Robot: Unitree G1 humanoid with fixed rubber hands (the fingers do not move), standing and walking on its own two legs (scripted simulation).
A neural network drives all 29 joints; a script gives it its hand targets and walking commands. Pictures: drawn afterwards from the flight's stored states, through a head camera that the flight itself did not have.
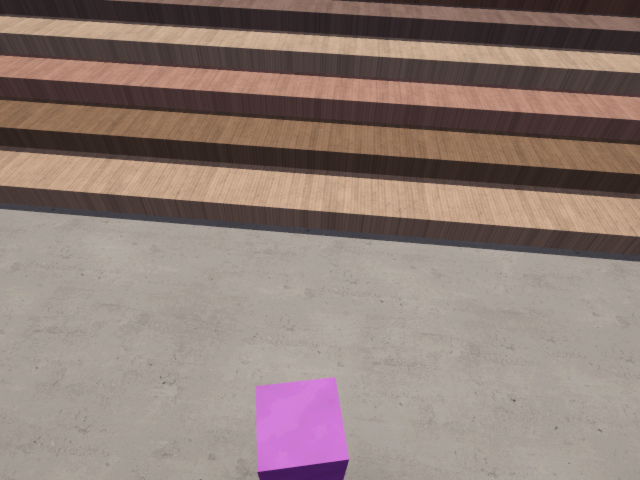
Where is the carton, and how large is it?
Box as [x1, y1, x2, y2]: [256, 377, 348, 479]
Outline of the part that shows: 334,377 256,386 257,472 260,479 343,478 348,461 348,456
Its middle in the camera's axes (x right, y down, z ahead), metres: -0.05 +0.52 +1.05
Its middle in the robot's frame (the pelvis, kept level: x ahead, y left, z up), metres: +0.41 +0.04 -0.64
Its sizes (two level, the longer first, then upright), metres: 0.210 0.200 0.250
